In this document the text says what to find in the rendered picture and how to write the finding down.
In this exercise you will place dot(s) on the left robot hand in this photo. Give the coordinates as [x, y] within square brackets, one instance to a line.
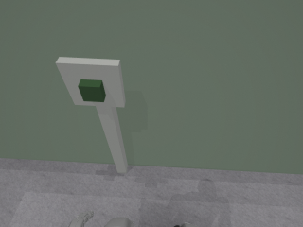
[81, 219]

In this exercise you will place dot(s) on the button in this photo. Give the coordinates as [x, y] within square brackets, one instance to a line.
[92, 90]

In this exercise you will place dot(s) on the panel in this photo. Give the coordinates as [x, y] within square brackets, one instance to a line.
[109, 71]

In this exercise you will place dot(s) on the left robot thigh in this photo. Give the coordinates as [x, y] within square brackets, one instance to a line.
[120, 222]

